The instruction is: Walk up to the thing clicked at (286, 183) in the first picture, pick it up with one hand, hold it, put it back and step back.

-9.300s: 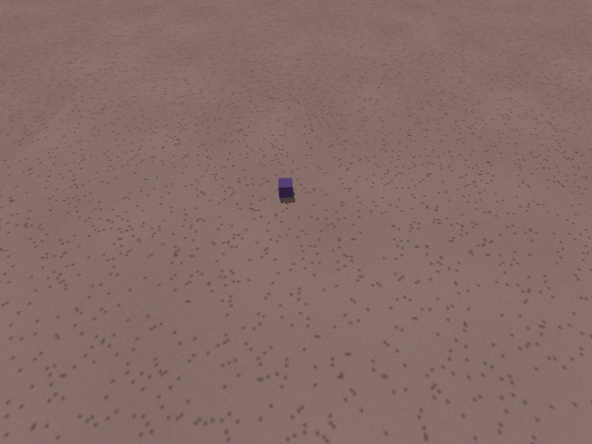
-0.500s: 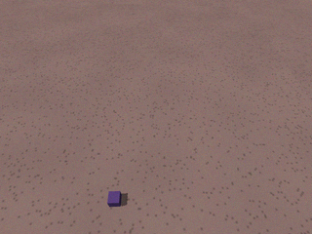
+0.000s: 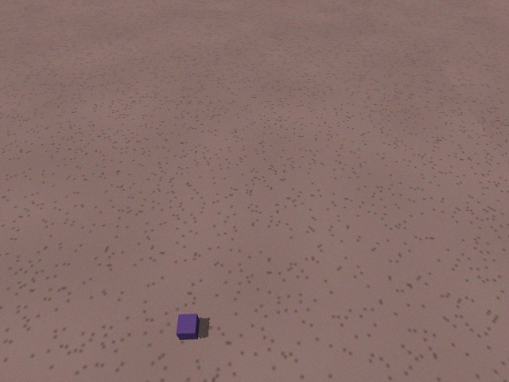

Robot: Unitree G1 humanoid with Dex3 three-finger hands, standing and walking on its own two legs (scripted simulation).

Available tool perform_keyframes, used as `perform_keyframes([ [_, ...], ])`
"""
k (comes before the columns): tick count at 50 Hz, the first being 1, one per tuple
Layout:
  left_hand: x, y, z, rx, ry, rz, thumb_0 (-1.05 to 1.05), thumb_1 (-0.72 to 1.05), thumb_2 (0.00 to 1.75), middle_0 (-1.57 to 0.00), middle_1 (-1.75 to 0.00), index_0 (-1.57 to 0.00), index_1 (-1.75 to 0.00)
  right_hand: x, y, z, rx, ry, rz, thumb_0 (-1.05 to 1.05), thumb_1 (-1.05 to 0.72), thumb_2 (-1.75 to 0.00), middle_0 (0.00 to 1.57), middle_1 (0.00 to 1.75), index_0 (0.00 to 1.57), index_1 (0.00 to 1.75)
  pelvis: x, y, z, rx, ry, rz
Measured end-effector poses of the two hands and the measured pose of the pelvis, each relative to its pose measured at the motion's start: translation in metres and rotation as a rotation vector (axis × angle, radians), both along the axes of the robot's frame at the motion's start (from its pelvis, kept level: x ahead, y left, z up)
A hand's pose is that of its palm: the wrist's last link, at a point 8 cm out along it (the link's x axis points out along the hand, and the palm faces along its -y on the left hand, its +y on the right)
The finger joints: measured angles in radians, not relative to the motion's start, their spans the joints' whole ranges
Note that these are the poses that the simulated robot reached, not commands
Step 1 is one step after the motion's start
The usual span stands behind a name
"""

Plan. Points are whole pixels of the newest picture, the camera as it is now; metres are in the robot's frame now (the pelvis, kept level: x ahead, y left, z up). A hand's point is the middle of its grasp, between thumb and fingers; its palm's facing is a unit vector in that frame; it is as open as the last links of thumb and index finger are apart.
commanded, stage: stand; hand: left
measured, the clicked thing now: (188, 326) +0.46 +0.27 -0.75
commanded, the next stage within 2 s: walk up in 0.18 s
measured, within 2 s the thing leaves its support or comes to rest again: neither
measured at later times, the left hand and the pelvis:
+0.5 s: hand out of the picture +0.08 +0.29 -0.16, palm faces -0.05 -0.92 -0.38, open 7.4 cm; pelvis +0.04 +0.03 -0.01, yaw -2 degrees
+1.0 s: hand (117, 348) +0.23 +0.28 -0.16, palm faces -0.04 -0.96 -0.29, open 7.4 cm; pelvis +0.08 +0.04 -0.01, yaw -1 degrees
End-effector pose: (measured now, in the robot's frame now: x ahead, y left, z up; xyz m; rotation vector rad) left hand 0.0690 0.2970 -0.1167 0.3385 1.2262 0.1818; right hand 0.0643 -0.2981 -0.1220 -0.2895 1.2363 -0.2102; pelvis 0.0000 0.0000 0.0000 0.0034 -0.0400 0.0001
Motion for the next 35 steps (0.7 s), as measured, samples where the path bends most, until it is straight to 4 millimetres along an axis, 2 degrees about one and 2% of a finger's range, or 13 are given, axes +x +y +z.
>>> perform_keyframes([
  [13, -0.001, 0.002, 0.0, 0.006, -0.016, 0.004, 0.0, 0.9, 0.9, -0.2, -0.3, -0.2, -0.3, -0.003, -0.004, -0.002, 0.001, 0.002, -0.001, 0.01, -0.9, -0.89, 0.2, 0.3, 0.2, 0.3, 0.003, 0.0, -0.003, -0.002, -0.005, -0.005],
  [18, -0.006, 0.016, -0.003, 0.019, 0.006, 0.02, 0.0, 0.9, 0.9, -0.2, -0.3, -0.21, -0.3, -0.003, -0.005, -0.005, -0.019, 0.031, -0.005, 0.01, -0.9, -0.89, 0.2, 0.3, 0.2, 0.3, 0.017, 0.01, -0.008, -0.018, 0.01, -0.012],
  [22, -0.004, 0.033, -0.008, 0.026, 0.049, 0.029, 0.0, 0.9, 0.9, -0.2, -0.3, -0.21, -0.3, 0.0, 0.006, -0.003, -0.035, 0.032, -0.017, 0.01, -0.9, -0.89, 0.2, 0.3, 0.2, 0.3, 0.029, 0.022, -0.01, -0.006, 0.016, -0.024],
  [25, 0.008, 0.04, -0.009, 0.035, 0.068, 0.017, 0.01, 0.9, 0.9, -0.2, -0.3, -0.2, -0.3, 0.002, 0.015, 0.001, -0.029, 0.031, -0.032, 0.01, -0.9, -0.89, 0.2, 0.3, 0.2, 0.3, 0.036, 0.026, -0.008, -0.015, 0.013, -0.03],
  [29, 0.04, 0.041, -0.006, 0.04, 0.031, -0.011, 0.01, 0.9, 0.9, -0.2, -0.3, -0.2, -0.3, 0.001, 0.018, 0.002, -0.027, 0.061, -0.041, 0.01, -0.9, -0.89, 0.2, 0.3, 0.2, 0.3, 0.046, 0.024, -0.007, -0.02, 0.006, -0.022],
  [32, 0.067, 0.035, -0.006, 0.045, -0.016, -0.038, 0.01, 0.9, 0.9, -0.2, -0.3, -0.2, -0.3, 0.005, 0.016, -0.008, -0.019, 0.084, -0.055, 0.01, -0.9, -0.89, 0.2, 0.3, 0.2, 0.3, 0.056, 0.021, -0.012, -0.009, -0.007, -0.025],
  [35, 0.088, 0.026, -0.006, 0.05, -0.052, -0.043, 0.01, 0.9, 0.9, -0.2, -0.3, -0.2, -0.3, 0.018, 0.013, -0.02, -0.007, 0.078, -0.08, 0.01, -0.9, -0.89, 0.2, 0.3, 0.2, 0.3, 0.066, 0.02, -0.018, -0.022, -0.025, -0.02],
])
